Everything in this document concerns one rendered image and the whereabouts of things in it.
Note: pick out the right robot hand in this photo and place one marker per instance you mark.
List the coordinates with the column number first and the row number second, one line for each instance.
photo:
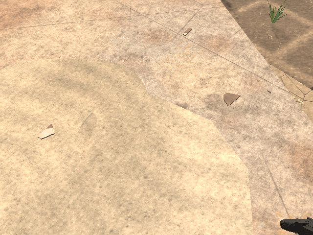
column 300, row 226

